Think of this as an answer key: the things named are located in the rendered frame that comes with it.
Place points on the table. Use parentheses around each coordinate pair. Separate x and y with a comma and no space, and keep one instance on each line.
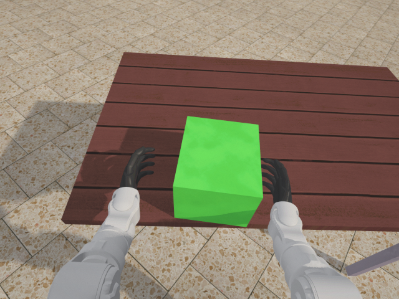
(335,128)

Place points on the robot left upper arm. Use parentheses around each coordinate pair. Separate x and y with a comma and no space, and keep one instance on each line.
(84,280)

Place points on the left robot hand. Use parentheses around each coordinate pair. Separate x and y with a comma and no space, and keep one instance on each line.
(132,174)

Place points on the left robot forearm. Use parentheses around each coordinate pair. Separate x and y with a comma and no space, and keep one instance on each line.
(113,239)

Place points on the right robot forearm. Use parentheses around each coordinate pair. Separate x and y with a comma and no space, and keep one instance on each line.
(291,249)

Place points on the right robot hand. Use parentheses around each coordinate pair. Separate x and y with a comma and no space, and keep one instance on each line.
(281,188)

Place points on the robot right upper arm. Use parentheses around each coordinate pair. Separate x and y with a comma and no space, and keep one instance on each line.
(307,286)

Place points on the carton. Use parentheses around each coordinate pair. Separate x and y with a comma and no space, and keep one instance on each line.
(218,176)

